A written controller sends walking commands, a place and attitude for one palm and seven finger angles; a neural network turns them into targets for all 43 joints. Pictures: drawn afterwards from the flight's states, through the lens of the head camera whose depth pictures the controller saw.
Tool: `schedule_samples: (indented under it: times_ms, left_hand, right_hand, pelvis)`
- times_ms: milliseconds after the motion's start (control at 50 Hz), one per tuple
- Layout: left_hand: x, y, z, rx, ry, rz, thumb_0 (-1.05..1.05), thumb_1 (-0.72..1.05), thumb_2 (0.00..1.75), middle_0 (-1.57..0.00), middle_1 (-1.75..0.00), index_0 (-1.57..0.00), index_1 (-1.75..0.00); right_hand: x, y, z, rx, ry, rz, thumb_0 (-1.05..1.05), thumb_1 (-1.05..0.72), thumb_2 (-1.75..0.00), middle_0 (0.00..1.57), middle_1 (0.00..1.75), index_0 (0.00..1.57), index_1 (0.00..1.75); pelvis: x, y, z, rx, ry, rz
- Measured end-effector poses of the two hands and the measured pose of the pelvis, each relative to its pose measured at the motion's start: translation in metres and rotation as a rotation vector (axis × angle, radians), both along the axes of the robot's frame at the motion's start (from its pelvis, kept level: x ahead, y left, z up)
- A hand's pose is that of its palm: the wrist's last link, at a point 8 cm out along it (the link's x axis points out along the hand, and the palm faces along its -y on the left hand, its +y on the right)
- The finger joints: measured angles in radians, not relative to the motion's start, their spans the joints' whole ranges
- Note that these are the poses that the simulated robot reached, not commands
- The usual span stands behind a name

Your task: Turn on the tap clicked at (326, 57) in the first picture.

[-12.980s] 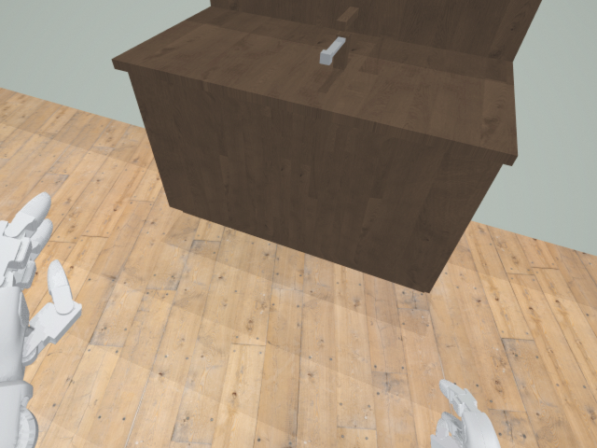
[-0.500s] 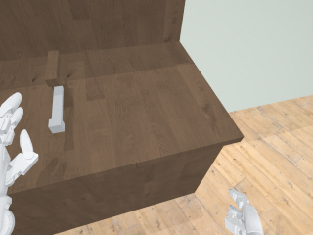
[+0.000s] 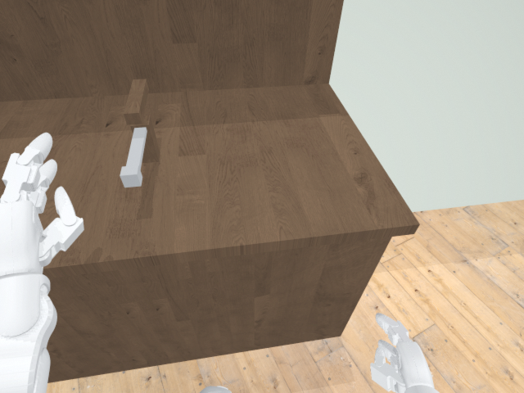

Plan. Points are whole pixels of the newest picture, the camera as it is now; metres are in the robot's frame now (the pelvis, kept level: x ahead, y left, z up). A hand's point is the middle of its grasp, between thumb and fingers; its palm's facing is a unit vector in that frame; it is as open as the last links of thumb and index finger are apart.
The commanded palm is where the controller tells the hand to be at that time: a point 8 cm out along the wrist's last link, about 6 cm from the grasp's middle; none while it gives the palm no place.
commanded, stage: turn the palm inward beside the body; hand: left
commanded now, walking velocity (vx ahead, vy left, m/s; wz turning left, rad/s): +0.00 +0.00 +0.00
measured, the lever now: (131, 176) +0.41 +0.29 +0.10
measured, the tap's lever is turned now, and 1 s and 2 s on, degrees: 0 0 0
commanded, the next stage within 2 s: reach beside the lever's end, fingers flat in 1.72 s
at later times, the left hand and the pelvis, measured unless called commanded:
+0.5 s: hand (120, 232) +0.25 +0.22 +0.16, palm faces +0.40 -0.88 -0.26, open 7.4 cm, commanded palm +0.20 +0.26 +0.18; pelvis +0.04 -0.02 +0.00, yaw -2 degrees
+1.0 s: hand (120, 238) +0.25 +0.22 +0.15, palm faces +0.42 -0.89 -0.18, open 7.4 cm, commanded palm +0.20 +0.26 +0.16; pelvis +0.06 +0.00 +0.00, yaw -2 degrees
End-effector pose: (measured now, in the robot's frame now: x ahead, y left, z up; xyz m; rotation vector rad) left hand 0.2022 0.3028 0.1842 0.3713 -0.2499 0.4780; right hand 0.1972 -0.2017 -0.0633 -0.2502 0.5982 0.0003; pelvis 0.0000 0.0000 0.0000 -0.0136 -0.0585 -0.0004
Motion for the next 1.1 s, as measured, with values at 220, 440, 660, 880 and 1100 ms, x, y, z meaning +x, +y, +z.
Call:
schedule_samples:
  times_ms: [220, 440, 660, 880, 1100]
  left_hand:
    - [0.006, -0.036, -0.004, -0.043, 0.087, -0.109, 0.02, 0.9, 0.9, -0.21, -0.3, -0.21, -0.3]
    - [0.003, -0.038, -0.013, -0.072, 0.099, -0.051, 0.02, 0.9, 0.9, -0.21, -0.3, -0.21, -0.3]
    - [0.015, -0.046, -0.017, -0.118, 0.113, -0.077, 0.02, 0.9, 0.9, -0.21, -0.3, -0.21, -0.3]
    - [0.01, -0.043, -0.024, -0.175, 0.131, -0.052, 0.02, 0.9, 0.9, -0.2, -0.3, -0.2, -0.3]
    - [-0.002, -0.04, -0.029, -0.216, 0.136, -0.044, 0.02, 0.9, 0.9, -0.2, -0.3, -0.2, -0.3]
  right_hand:
    - [-0.006, -0.024, -0.002, 0.047, -0.066, -0.085, 0.02, -0.9, -0.9, 0.21, 0.3, 0.21, 0.3]
    - [0.001, -0.063, -0.01, -0.035, -0.03, -0.128, 0.02, -0.9, -0.9, 0.2, 0.3, 0.2, 0.3]
    - [0.033, -0.049, -0.004, 0.004, -0.09, -0.114, 0.02, -0.9, -0.9, 0.2, 0.3, 0.2, 0.3]
    - [0.05, -0.022, 0.002, 0.029, -0.112, -0.066, 0.02, -0.9, -0.9, 0.21, 0.3, 0.2, 0.3]
    - [0.043, -0.012, 0.005, 0.025, -0.119, -0.057, 0.02, -0.9, -0.9, 0.21, 0.3, 0.2, 0.3]
  pelvis:
    - [0.006, -0.016, -0.002, 0.008, 0.014, -0.047]
    - [0.034, -0.023, -0.004, 0.008, 0.05, -0.034]
    - [0.057, -0.018, -0.004, 0.017, 0.085, -0.038]
    - [0.061, -0.008, -0.003, 0.014, 0.083, -0.034]
    - [0.052, -0.002, -0.003, 0.006, 0.072, -0.034]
